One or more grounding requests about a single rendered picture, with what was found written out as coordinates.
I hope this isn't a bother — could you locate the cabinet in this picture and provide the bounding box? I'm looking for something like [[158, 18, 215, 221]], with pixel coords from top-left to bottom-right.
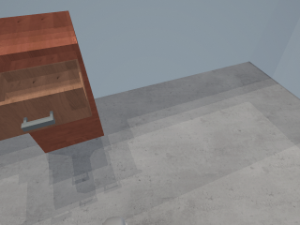
[[0, 10, 104, 153]]

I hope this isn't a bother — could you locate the left robot thigh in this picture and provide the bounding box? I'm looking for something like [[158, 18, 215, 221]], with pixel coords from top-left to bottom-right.
[[102, 216, 128, 225]]

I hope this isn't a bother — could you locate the drawer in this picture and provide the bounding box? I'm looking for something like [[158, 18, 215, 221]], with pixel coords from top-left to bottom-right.
[[0, 59, 92, 141]]

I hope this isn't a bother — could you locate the handle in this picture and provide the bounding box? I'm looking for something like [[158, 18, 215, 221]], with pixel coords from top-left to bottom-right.
[[21, 111, 55, 132]]

